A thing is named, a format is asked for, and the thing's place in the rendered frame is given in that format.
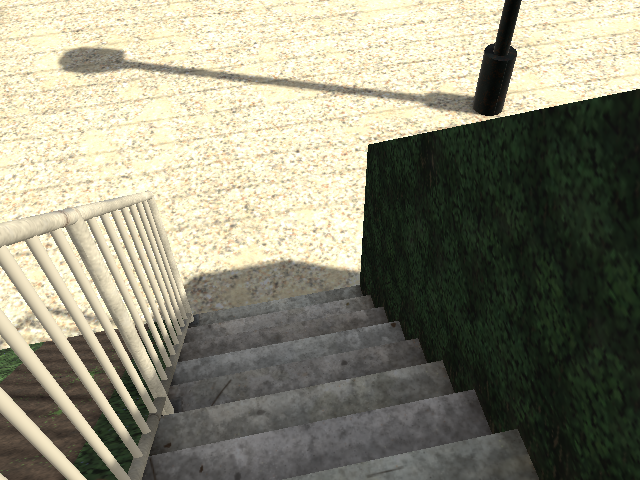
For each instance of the stairs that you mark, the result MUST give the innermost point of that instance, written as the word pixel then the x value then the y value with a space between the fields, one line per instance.
pixel 321 387

